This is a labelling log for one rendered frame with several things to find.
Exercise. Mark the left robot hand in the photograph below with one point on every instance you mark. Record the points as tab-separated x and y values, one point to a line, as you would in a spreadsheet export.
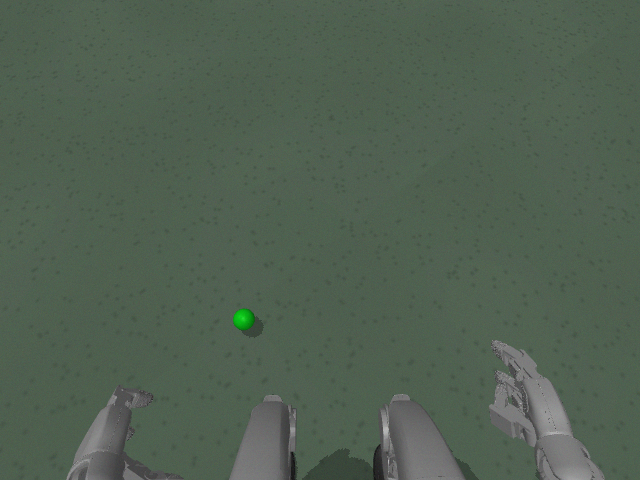
111	428

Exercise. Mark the right robot arm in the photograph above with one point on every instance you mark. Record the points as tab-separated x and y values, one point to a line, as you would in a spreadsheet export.
562	457

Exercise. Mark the left robot arm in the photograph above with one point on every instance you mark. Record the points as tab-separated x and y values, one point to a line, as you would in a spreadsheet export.
101	465

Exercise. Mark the ball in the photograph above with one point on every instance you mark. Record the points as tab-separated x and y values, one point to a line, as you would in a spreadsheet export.
243	319

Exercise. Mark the right robot hand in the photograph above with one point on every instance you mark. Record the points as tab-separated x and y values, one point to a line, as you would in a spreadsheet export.
537	409

